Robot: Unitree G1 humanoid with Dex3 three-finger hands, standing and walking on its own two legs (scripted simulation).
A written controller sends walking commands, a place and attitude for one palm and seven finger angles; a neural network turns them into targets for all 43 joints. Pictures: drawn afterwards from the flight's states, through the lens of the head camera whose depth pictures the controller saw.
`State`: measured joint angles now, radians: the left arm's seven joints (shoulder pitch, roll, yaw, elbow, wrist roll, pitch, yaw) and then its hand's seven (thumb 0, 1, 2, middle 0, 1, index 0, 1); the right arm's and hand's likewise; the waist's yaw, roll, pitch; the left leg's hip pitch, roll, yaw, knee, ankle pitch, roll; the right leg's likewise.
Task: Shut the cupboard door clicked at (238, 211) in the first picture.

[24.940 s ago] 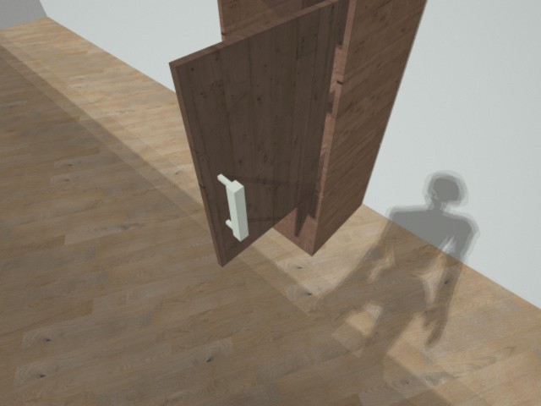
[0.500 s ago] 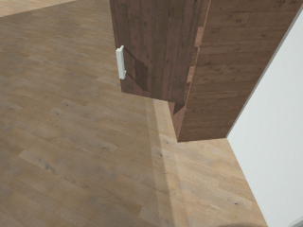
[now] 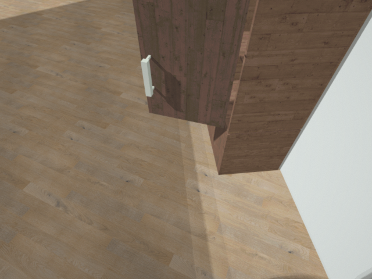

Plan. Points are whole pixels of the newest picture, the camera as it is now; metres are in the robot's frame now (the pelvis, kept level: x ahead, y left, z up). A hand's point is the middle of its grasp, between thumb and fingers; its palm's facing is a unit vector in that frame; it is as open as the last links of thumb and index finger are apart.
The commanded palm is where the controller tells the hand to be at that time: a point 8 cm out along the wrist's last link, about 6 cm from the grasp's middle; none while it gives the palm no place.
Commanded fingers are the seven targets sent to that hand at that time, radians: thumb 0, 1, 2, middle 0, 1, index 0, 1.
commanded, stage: walk to a spot facing it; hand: left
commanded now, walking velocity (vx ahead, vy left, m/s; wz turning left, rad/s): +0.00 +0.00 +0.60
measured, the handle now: (149, 76) +0.92 +0.20 -0.10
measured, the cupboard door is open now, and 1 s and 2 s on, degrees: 68 68 68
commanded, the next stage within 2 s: turn to face it in 1.82 s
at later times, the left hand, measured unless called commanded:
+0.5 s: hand out of the picture +0.04 +0.23 -0.17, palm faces +0.28 -0.92 -0.27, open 7.3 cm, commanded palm none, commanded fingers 0.00 0.90 0.90 -0.20 -0.30 -0.20 -0.30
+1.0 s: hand out of the picture -0.09 +0.18 -0.19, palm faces +0.61 -0.74 -0.27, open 7.3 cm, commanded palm none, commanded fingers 0.00 0.90 0.90 -0.20 -0.30 -0.20 -0.30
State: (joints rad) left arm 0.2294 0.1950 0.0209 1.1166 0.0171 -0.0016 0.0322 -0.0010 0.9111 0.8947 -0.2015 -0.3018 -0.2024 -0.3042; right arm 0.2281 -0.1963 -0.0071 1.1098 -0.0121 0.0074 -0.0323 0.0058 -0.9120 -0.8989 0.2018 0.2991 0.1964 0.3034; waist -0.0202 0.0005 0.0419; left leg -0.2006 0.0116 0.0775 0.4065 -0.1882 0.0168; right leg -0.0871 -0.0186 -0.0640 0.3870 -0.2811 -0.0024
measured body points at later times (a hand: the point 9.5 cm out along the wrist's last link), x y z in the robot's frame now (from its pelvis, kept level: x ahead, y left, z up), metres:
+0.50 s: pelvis -0.01 +0.00 -0.01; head +0.05 +0.02 +0.44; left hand +0.02 +0.28 -0.15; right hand +0.10 -0.24 -0.15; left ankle +0.02 +0.10 -0.74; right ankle +0.01 -0.15 -0.69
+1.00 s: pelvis +0.00 -0.02 -0.02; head +0.05 +0.03 +0.42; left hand -0.13 +0.22 -0.17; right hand +0.25 -0.16 -0.15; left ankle -0.07 +0.07 -0.74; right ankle +0.05 -0.16 -0.71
